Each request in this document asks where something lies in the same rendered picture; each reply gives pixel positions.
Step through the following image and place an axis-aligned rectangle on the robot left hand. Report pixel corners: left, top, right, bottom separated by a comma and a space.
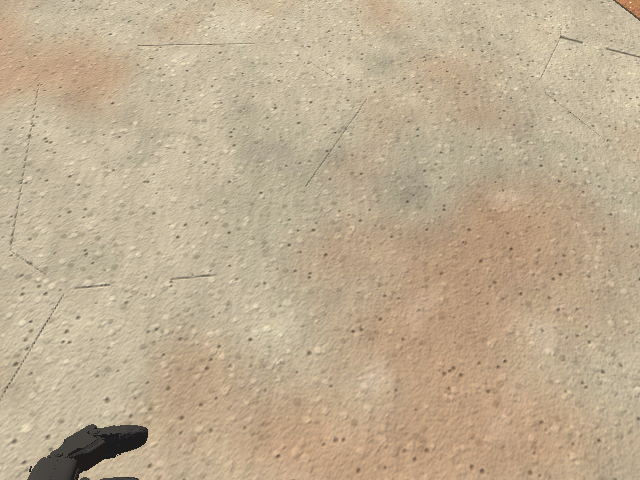
27, 424, 148, 480

